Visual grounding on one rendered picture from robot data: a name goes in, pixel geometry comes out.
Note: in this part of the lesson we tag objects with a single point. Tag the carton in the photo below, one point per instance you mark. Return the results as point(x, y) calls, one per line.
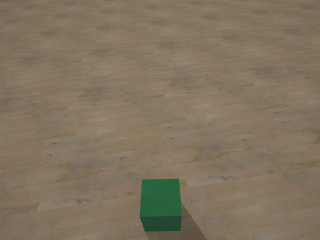
point(160, 205)

